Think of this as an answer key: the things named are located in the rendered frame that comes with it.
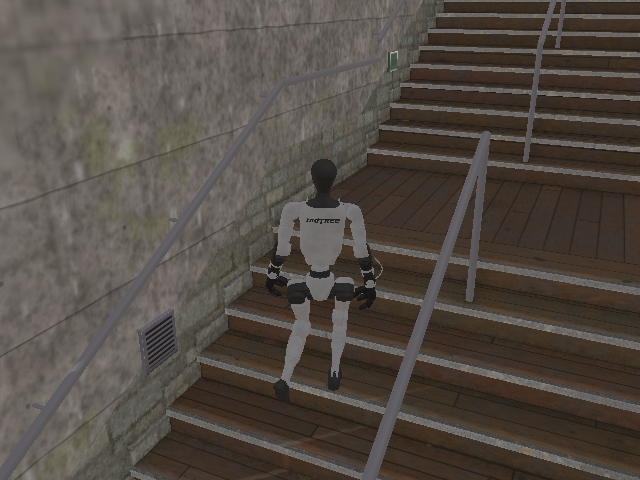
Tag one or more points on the robot right forearm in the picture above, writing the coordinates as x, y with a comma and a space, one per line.
367, 270

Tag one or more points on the right robot shin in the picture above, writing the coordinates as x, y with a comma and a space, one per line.
338, 343

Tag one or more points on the robot left forearm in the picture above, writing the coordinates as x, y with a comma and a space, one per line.
275, 264

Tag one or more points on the robot right upper arm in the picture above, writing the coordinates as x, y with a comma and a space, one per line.
353, 213

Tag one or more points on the robot left hand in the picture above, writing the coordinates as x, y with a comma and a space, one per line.
281, 281

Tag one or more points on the robot left upper arm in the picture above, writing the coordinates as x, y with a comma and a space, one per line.
290, 212

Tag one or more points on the robot torso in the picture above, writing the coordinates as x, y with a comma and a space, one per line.
321, 239

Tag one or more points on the robot right hand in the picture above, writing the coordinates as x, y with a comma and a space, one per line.
368, 293

